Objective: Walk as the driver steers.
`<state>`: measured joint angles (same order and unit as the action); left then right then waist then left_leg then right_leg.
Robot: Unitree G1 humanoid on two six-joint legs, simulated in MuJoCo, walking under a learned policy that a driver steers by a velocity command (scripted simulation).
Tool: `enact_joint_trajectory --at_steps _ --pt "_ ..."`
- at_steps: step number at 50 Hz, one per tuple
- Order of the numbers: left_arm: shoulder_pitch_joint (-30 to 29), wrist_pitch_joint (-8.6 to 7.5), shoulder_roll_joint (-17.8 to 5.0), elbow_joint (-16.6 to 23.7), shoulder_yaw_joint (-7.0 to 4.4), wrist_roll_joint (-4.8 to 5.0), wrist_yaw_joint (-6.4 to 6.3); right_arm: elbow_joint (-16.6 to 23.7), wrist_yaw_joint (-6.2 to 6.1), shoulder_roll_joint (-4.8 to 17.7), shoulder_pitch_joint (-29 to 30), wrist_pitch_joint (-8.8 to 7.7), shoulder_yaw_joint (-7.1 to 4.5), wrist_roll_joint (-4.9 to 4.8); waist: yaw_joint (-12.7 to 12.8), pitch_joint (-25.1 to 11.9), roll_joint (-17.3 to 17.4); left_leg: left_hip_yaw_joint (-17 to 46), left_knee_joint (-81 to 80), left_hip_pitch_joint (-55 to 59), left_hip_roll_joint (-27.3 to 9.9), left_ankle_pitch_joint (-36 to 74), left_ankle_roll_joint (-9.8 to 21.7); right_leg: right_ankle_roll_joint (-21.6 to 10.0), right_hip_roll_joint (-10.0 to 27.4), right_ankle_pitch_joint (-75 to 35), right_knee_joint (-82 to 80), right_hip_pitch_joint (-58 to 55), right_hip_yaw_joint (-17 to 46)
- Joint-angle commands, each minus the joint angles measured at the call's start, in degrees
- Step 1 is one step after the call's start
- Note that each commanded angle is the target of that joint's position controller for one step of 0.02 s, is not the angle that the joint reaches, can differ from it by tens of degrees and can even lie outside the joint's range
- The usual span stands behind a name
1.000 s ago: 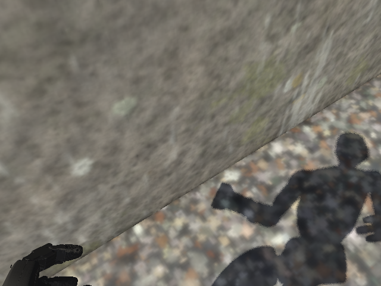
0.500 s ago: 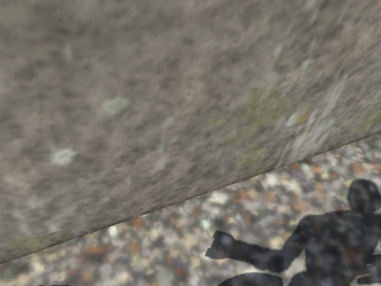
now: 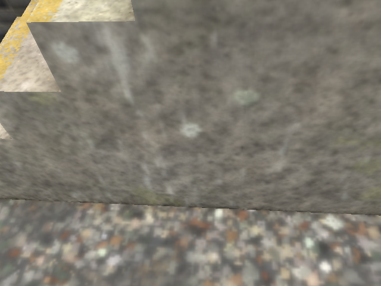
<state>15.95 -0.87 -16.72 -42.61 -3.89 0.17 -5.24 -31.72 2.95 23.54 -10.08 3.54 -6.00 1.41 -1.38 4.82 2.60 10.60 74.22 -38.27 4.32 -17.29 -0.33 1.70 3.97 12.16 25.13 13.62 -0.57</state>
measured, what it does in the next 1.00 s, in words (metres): walks ahead, turning right: left foot, then right foot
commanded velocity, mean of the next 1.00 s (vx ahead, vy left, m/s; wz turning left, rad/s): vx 0.26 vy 0.11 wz -0.21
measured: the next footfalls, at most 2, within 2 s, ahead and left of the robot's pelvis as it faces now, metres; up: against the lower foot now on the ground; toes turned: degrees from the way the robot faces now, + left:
left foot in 0.30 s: +0.09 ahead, +0.26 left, +0.00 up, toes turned -11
right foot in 0.74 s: +0.23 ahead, -0.03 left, +0.00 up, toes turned -14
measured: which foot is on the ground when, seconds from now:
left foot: up 0.00-0.28, down 0.30-0.74, up 0.76-1.00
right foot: down 0.00-0.30, up 0.32-0.72, down 0.74-1.00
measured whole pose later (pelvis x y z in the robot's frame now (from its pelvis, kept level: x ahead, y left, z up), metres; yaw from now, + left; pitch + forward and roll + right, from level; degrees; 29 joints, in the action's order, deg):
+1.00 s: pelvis +0.14 +0.10 -0.01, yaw -16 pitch +0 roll -1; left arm 4.1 -0.4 -13.8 -45.6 -1.1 -1.2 -1.2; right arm -43.3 -3.5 16.4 -9.9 -1.4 -0.5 1.6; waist 0.5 2.8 2.5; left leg 3.3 36.8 -18.8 -3.6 -19.9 -4.8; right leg -2.0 -3.2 6.1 25.8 19.7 0.3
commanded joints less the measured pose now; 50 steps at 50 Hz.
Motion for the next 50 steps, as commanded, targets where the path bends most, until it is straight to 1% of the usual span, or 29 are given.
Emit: enact_joint_trajectory --at_steps 1,4,6,8,10,12,13,14,15,16,17,18,19,21,23,26,30,34,35,36,37,38,39,40,41,42,44,47,50 --pt "4.46 -1.28 -11.10 1.75 -2.42 -0.09 -0.94 3.09 0.55 -0.11 -2.44 -0.12 0.53 0.21 -0.65 -4.52 -8.05 4.81 4.38 -6.72 0.59 2.84 -0.90 -7.28 14.08 5.69 -9.83 -8.31 17.73" --pt "5.03 -1.35 -12.98 0.82 -2.52 1.13 -0.47 3.45 -0.42 -0.71 -1.94 0.31 1.10 1.47 -1.38 -1.04 -12.56 0.21 -3.17 -5.22 -1.82 3.65 -2.68 -7.86 14.00 10.04 -13.25 -7.46 18.05" --pt "6.54 -0.83 -15.06 0.39 -3.24 0.99 -0.49 4.82 -0.52 -2.48 0.75 -0.23 1.96 1.76 0.50 1.11 -17.57 -4.74 -12.75 -0.14 -4.21 4.15 -3.94 -7.27 12.62 7.46 -15.97 -5.50 16.97" --pt "8.52 -0.24 -17.06 0.07 -4.31 0.59 -1.00 5.93 -0.18 -3.95 2.36 -1.24 2.50 1.44 2.31 1.17 -21.68 -5.48 -21.58 7.42 -4.35 2.37 -4.47 -6.23 11.95 1.83 -16.75 -4.50 15.46" --pt "5.56 0.38 -18.89 1.35 -5.42 1.05 -1.56 5.60 0.40 -3.73 -0.13 -2.19 2.20 0.99 0.68 0.99 -23.77 -5.96 -31.27 18.14 -4.15 -2.18 -4.16 -4.82 11.25 -0.98 -16.23 -0.12 13.61" --pt "2.25 0.73 -18.65 3.36 -5.77 1.85 -1.77 2.31 0.60 -2.00 -7.92 -2.95 1.06 0.23 -1.38 0.63 -23.87 -6.00 -41.67 28.96 -4.87 0.24 -2.71 -3.99 11.12 -3.95 -14.28 4.36 14.78" --pt "1.00 0.89 -17.05 4.09 -5.24 2.07 -1.83 0.02 0.34 -1.18 -12.56 -3.06 0.22 -0.36 -3.17 0.25 -21.75 -6.95 -50.38 33.70 -5.15 4.91 -1.45 -3.34 10.73 -6.73 -11.14 5.21 15.34" --pt "2.95 0.75 -13.32 4.23 -4.17 2.07 -1.42 -1.37 -0.19 -0.34 -14.05 -3.20 -0.40 -1.01 -2.61 -1.66 -16.88 -7.31 -57.21 37.63 -4.96 4.73 -0.14 -2.29 8.12 -6.98 -4.98 5.59 14.72" --pt "5.69 0.73 -8.48 4.37 -2.76 0.51 -0.42 -2.10 -0.38 1.03 -14.96 -3.31 -0.46 -0.74 -1.14 -5.77 -4.41 -4.02 -56.30 44.85 -9.85 10.75 0.41 -0.61 2.31 9.35 9.44 10.48 10.23" --pt "8.95 0.87 -2.64 5.63 -1.41 -3.34 0.42 -0.52 -0.36 4.17 -12.63 -3.40 -0.05 0.74 3.96 -9.55 11.57 -1.26 -43.06 48.73 -17.58 48.97 2.81 0.32 -5.80 29.35 24.89 21.48 5.40" --pt "-0.87 -1.39 0.02 9.85 0.53 1.81 2.45 -0.83 -0.58 7.38 -15.22 -7.38 -1.67 -1.72 -4.10 -15.37 20.97 24.36 -58.41 46.14 -27.63 -10.18 0.85 -2.21 -0.86 17.22 40.99 36.82 12.02" --pt "-4.21 -2.85 -0.92 10.94 0.68 4.65 3.49 1.47 -0.80 5.87 -8.29 -9.91 -0.93 -3.20 -2.46 -9.20 16.59 31.67 -65.31 41.69 -28.18 -35.56 -0.19 -3.60 0.48 8.60 46.56 42.69 17.33" --pt "-4.37 -3.04 -2.97 9.23 0.06 3.89 3.96 0.26 -1.74 3.90 -4.75 -10.52 -0.21 -4.11 -0.37 -4.33 12.81 23.79 -65.90 39.73 -26.55 -26.32 -0.69 -3.81 0.24 1.31 46.58 45.63 16.61" --pt "1.74 -3.21 -5.46 3.28 -0.64 1.70 4.38 -2.90 -3.20 -1.72 -7.95 -10.41 0.88 -2.03 1.50 -5.58 5.10 6.02 -63.07 40.75 -18.09 -1.11 1.71 -2.71 1.24 -4.11 43.17 35.67 13.83" --pt "-0.22 -3.19 -5.45 2.68 -0.79 0.76 4.55 -4.33 -3.32 -3.80 -8.88 -10.86 1.64 -0.61 1.50 -4.47 5.64 -2.01 -62.70 37.42 -16.02 21.21 4.37 -0.85 -0.07 -5.85 42.87 29.45 10.73" --pt "-8.44 -3.11 -3.64 6.61 0.04 0.24 4.35 -5.56 -3.63 -2.57 -8.33 -10.69 1.08 -1.57 1.22 0.44 6.23 -6.38 -62.92 34.15 -16.48 38.74 7.18 0.94 -2.35 -5.11 34.94 28.53 8.33" --pt "-15.01 -2.85 -1.14 9.51 1.35 -0.09 6.14 -6.09 -4.92 0.45 -6.21 -9.38 -0.04 -2.07 0.85 -0.14 5.69 -8.20 -63.48 34.40 -18.42 38.32 8.04 0.90 -0.51 -5.68 19.67 21.46 4.37" --pt "-15.68 -2.83 -3.21 9.99 0.99 -0.84 6.57 -6.98 -5.64 2.85 -5.07 -8.97 -0.95 -3.04 1.53 -4.72 5.76 -8.13 -55.32 36.95 -18.03 48.80 5.95 -2.36 -2.63 -4.15 6.76 11.04 2.71" --pt "-12.53 -3.11 -4.12 8.94 0.51 -1.06 6.44 -7.07 -5.79 2.82 -3.93 -8.83 -0.93 -3.59 3.52 -7.51 5.61 -8.64 -50.70 38.07 -16.81 51.75 5.14 -4.20 -4.05 -8.02 0.18 5.99 1.72" --pt "-8.63 -3.15 -6.06 7.46 -0.21 -2.15 6.14 -7.05 -5.72 2.34 -4.59 -8.95 -0.72 -3.22 4.94 -10.92 3.59 -9.55 -44.96 36.65 -13.93 52.40 3.76 -5.73 -5.54 -15.18 -5.31 -2.56 0.94" --pt "-4.94 -3.32 -8.46 6.55 -0.58 -3.35 5.30 -5.72 -5.55 -0.35 -4.74 -9.52 0.61 -1.49 5.61 -16.57 -1.23 -10.83 -36.95 27.32 -10.68 39.05 1.02 -7.07 0.02 -36.64 -2.51 -17.34 6.20" --pt "-4.79 -2.73 -9.75 5.54 -0.25 -4.91 4.56 -5.18 -5.13 -7.40 -10.70 -9.72 3.42 0.50 0.87 -21.48 -15.60 -10.41 -26.03 8.85 -6.19 -5.09 -3.32 -17.44 12.89 -62.55 3.06 -32.94 21.11" --pt "-4.02 -2.00 -4.46 4.08 0.74 -3.68 4.50 -7.84 -5.03 -4.60 -11.14 -8.89 3.19 -0.24 2.31 -26.60 -14.11 -4.71 -19.99 11.74 -6.67 -19.84 -4.76 -21.22 14.78 -55.22 -0.09 -27.38 24.21" --pt "-8.15 -1.74 -2.66 4.90 1.46 -2.70 4.72 -7.57 -4.96 -1.01 -9.64 -7.93 2.60 -1.40 1.59 -21.87 -10.13 -4.21 -18.00 10.82 -8.45 -20.55 -5.19 -19.50 12.85 -44.53 -2.16 -21.81 20.91" --pt "-12.31 -1.54 -1.89 4.90 1.81 -2.04 4.75 -7.90 -5.43 -1.24 -7.87 -7.14 2.88 -1.19 0.36 -18.24 -7.76 -4.99 -20.16 11.22 -9.46 -19.65 -5.51 -16.38 10.73 -35.18 -3.72 -16.19 18.34" --pt "-15.41 -1.40 -2.98 4.99 1.61 -1.29 4.68 -8.30 -6.07 -1.35 -7.01 -6.33 3.05 -0.17 -0.31 -14.47 -7.41 -5.85 -23.59 13.69 -9.48 -17.32 -6.32 -14.40 9.56 -27.18 -6.17 -9.01 16.67" --pt "-17.08 -1.06 -6.94 3.83 0.43 -1.45 4.35 -9.01 -6.88 -1.70 -7.31 -5.22 3.45 0.56 -1.00 -11.99 -9.26 -7.34 -25.89 20.39 -8.16 -11.25 -6.75 -13.57 7.85 -17.20 -9.11 1.16 14.44" --pt "-17.83 -0.58 -5.73 2.13 0.66 -1.34 3.81 -9.56 -7.00 -3.32 -5.55 -4.90 4.44 0.00 -0.40 -10.89 -9.66 -7.91 -32.34 25.81 -7.67 -4.51 -5.25 -12.47 5.86 0.49 -10.84 6.86 12.24" --pt "-17.21 -0.14 -2.58 -0.06 1.75 -1.25 3.83 -10.96 -6.24 -4.28 -5.04 -5.24 5.04 0.61 -0.97 -9.20 -9.49 -9.04 -42.86 32.38 -6.70 2.78 -3.15 -8.24 3.28 14.97 -10.03 11.34 11.19"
